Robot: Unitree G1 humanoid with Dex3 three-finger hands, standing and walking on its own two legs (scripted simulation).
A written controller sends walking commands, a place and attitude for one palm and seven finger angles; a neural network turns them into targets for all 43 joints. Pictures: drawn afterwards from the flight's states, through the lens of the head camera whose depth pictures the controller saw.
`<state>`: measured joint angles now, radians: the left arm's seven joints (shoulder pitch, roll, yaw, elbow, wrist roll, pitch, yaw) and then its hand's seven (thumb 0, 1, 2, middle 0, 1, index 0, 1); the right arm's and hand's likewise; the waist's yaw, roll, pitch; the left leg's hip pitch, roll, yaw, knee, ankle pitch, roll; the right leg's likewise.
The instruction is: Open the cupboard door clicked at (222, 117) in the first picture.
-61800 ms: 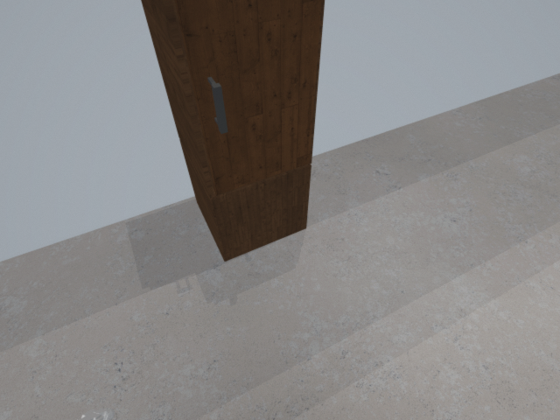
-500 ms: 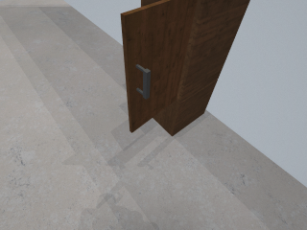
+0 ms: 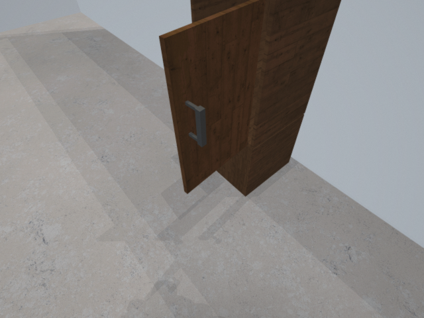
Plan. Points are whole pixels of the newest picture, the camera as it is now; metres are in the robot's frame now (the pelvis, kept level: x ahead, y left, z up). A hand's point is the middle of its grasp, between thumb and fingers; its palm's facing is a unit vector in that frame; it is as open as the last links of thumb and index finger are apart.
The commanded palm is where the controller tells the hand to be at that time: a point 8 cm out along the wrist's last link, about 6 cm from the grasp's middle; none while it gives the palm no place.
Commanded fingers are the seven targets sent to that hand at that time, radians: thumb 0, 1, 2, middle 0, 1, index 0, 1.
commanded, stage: let the arm hang, fingers relaxed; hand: left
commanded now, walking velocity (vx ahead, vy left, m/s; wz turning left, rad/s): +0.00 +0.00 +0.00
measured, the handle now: (195, 124) +0.62 +0.08 -0.01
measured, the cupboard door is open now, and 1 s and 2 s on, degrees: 95 95 95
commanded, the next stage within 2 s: look to check the result in 0.22 s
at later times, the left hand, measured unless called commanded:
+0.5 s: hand out of the picture +0.08 +0.22 -0.16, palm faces -0.02 -0.95 -0.31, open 7.4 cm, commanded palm none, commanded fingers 0.00 0.90 0.90 -0.20 -0.30 -0.20 -0.30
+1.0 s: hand out of the picture +0.13 +0.21 -0.15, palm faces -0.03 -0.95 -0.32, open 7.4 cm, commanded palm none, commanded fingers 0.00 0.90 0.90 -0.20 -0.30 -0.20 -0.30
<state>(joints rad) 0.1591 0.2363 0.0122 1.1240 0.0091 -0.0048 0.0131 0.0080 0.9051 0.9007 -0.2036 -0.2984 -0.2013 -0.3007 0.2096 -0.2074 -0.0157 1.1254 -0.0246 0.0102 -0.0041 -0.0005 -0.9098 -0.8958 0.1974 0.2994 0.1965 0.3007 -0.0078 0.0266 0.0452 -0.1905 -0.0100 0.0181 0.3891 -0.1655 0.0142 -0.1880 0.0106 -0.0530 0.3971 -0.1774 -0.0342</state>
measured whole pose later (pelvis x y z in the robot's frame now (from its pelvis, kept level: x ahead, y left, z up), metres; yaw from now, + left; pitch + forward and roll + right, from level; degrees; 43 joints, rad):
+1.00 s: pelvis +0.05 -0.02 +0.01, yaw -1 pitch -1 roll +0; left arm 0.09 0.29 0.01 1.13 0.01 -0.02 0.01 0.01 0.90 0.90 -0.21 -0.30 -0.20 -0.30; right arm 0.11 -0.30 -0.01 1.13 -0.02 0.01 -0.01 0.00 -0.91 -0.90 0.20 0.30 0.20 0.30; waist -0.01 0.02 0.06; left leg -0.09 0.02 0.02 0.29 -0.19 -0.01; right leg -0.09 0.04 -0.05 0.29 -0.19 -0.05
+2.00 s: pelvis +0.06 -0.01 +0.01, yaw -1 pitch -1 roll +0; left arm 0.12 0.29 0.01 1.14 0.00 -0.02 0.01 0.01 0.90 0.90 -0.21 -0.30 -0.20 -0.30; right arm 0.13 -0.30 -0.01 1.14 -0.02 0.00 -0.01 0.00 -0.91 -0.90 0.20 0.30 0.20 0.30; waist -0.01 0.02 0.05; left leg -0.06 0.01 0.03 0.27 -0.19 -0.01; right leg -0.07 0.04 -0.03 0.28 -0.20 -0.05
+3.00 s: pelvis +0.02 -0.05 -0.01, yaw -16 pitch +0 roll +2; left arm 0.22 0.19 0.07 0.95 0.02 0.04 0.01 0.01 0.90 0.90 -0.21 -0.30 -0.20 -0.30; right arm 0.13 -0.23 -0.07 0.99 -0.02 0.07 -0.03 0.00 -0.91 -0.90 0.20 0.30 0.20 0.30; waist 0.02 0.02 0.14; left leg -0.43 0.04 0.01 1.07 -0.48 -0.06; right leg -0.30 0.07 0.07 0.58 -0.28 -0.08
